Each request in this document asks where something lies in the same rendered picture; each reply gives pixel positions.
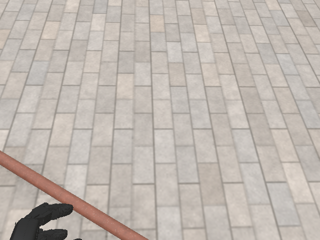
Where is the robot left hand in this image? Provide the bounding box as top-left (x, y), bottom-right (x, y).
top-left (10, 202), bottom-right (82, 240)

